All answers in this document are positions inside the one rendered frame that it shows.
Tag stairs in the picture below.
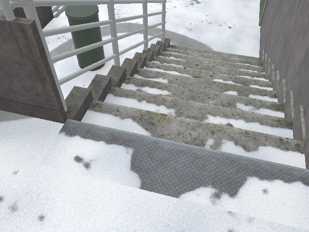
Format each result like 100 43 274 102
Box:
51 6 63 15
81 44 306 169

